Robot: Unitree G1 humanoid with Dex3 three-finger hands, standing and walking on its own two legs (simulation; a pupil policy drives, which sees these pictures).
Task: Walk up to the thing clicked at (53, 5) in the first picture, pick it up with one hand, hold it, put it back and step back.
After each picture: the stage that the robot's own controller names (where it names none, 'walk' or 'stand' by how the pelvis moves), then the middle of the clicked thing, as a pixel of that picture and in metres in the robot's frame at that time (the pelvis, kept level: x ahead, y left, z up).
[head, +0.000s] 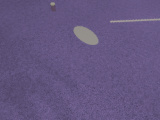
stand; (53, 7) +2.11 +0.37 -0.72
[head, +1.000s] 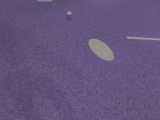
walk; (69, 16) +1.99 +0.13 -0.70
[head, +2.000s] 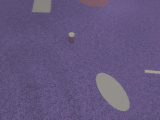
walk; (71, 37) +1.34 +0.05 -0.71
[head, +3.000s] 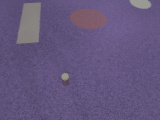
walk; (65, 79) +0.79 +0.12 -0.71
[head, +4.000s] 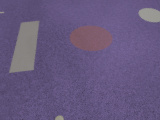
walk; out of the picture +0.43 +0.21 -0.69
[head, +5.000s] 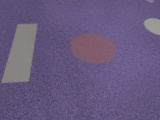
stand; out of the picture +0.24 +0.18 -0.70
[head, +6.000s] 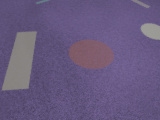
stand; out of the picture +0.23 +0.19 -0.73
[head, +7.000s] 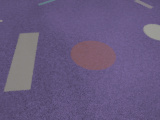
stand; out of the picture +0.23 +0.20 -0.73
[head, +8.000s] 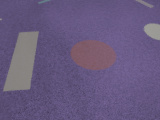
stand; out of the picture +0.21 +0.20 -0.73
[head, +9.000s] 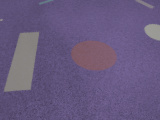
stand; out of the picture +0.21 +0.19 -0.73
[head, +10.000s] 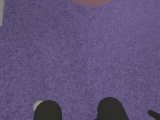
go down; (41, 107) +0.28 +0.19 -0.49
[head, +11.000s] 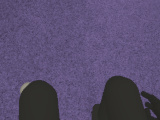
go down; (30, 91) +0.31 +0.20 -0.32
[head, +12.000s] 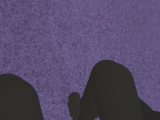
close in; out of the picture +0.29 +0.23 -0.23
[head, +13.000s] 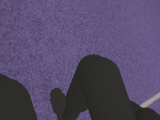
close; out of the picture +0.30 +0.23 -0.22
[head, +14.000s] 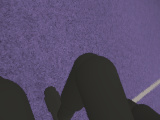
close; out of the picture +0.30 +0.22 -0.22
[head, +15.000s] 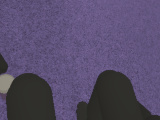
lift; (7, 88) +0.31 +0.23 -0.26
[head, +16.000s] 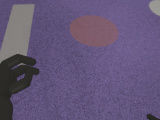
hold; out of the picture +0.27 +0.17 -0.61
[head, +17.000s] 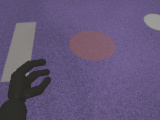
go down; out of the picture +0.25 +0.19 -0.68
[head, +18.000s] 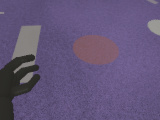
stand; out of the picture +0.25 +0.18 -0.69
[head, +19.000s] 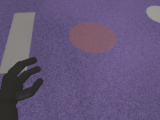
stand; out of the picture +0.26 +0.19 -0.66
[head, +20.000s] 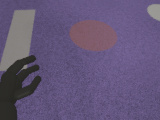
stand; out of the picture +0.26 +0.18 -0.65
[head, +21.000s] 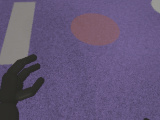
stand; out of the picture +0.26 +0.18 -0.63
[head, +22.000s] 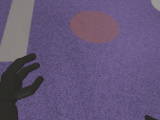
stand; out of the picture +0.27 +0.18 -0.62
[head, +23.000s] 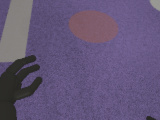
stand; out of the picture +0.27 +0.18 -0.62
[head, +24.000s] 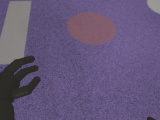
stand; out of the picture +0.26 +0.18 -0.63
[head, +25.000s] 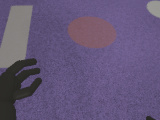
stand; out of the picture +0.26 +0.18 -0.64
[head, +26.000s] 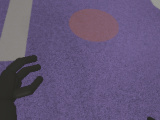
stand; out of the picture +0.26 +0.18 -0.62
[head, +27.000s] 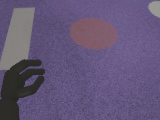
stand; out of the picture +0.25 +0.18 -0.65
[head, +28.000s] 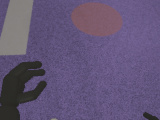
stand; out of the picture +0.27 +0.18 -0.60
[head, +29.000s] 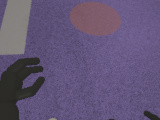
close; out of the picture +0.27 +0.18 -0.59
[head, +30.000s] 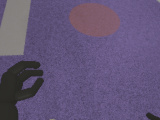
close; out of the picture +0.27 +0.18 -0.59
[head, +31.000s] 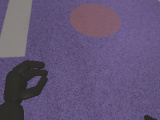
close; out of the picture +0.27 +0.18 -0.60
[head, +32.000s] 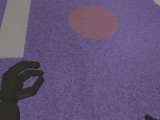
close; out of the picture +0.26 +0.18 -0.60
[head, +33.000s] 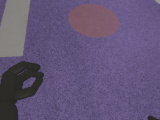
close; out of the picture +0.27 +0.18 -0.60
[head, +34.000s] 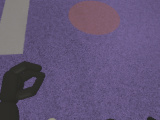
close; out of the picture +0.27 +0.18 -0.59
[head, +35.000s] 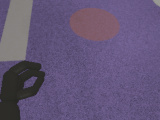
close; out of the picture +0.26 +0.18 -0.62
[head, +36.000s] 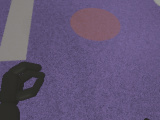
close; out of the picture +0.26 +0.18 -0.61
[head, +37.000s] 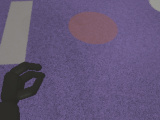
close; out of the picture +0.26 +0.19 -0.63
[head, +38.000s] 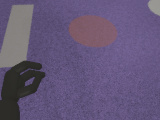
close; out of the picture +0.26 +0.19 -0.65
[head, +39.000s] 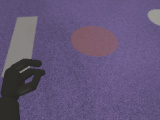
close; out of the picture +0.25 +0.19 -0.67
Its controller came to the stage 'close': yes
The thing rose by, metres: 0.01
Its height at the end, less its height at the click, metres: +0.00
